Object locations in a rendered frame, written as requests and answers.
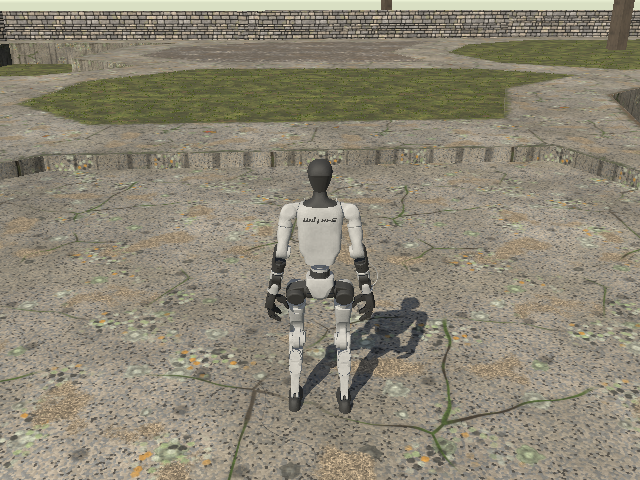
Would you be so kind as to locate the robot right forearm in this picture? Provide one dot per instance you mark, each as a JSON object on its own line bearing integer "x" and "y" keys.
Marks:
{"x": 363, "y": 273}

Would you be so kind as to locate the left robot upper arm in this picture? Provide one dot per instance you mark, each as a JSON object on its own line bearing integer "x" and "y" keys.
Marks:
{"x": 288, "y": 212}

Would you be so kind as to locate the robot right shin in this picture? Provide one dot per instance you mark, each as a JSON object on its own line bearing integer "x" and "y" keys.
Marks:
{"x": 344, "y": 366}

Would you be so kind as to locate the robot right thigh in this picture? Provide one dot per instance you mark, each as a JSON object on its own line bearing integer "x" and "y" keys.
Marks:
{"x": 343, "y": 299}

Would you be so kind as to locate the robot right hand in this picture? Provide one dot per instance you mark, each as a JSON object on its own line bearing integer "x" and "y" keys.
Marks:
{"x": 368, "y": 308}

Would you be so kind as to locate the robot left forearm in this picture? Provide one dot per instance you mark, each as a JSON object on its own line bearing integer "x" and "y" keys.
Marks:
{"x": 276, "y": 275}

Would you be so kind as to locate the robot left hand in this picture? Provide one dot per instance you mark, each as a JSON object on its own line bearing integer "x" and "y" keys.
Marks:
{"x": 271, "y": 307}

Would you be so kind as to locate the right robot upper arm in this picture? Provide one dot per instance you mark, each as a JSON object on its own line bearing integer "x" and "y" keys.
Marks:
{"x": 351, "y": 212}

